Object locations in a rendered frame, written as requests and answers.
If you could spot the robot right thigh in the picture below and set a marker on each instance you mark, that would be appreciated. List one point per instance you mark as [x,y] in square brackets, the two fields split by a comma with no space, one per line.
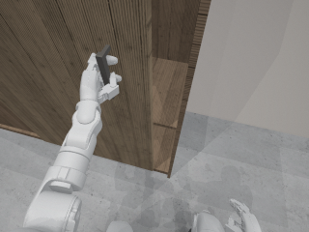
[204,222]

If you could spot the robot thigh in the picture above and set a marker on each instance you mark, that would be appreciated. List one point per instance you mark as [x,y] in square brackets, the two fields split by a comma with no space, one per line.
[119,226]
[204,222]

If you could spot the robot left thigh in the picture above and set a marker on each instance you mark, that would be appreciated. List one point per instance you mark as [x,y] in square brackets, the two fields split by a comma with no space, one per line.
[119,226]

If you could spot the robot left forearm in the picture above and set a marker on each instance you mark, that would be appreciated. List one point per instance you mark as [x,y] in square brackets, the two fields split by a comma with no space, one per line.
[68,172]

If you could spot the handle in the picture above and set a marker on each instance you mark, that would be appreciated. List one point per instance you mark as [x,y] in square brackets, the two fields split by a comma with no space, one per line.
[103,65]

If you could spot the wardrobe door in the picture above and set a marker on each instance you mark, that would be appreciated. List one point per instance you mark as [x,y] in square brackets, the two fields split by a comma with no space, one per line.
[45,46]
[8,118]

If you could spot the left robot hand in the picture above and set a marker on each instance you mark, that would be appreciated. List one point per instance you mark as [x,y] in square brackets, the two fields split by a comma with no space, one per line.
[91,85]

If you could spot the right robot hand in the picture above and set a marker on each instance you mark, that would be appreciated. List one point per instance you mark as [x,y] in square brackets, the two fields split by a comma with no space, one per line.
[248,221]

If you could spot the left robot upper arm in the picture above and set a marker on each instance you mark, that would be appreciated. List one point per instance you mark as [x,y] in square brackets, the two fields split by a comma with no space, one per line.
[53,212]

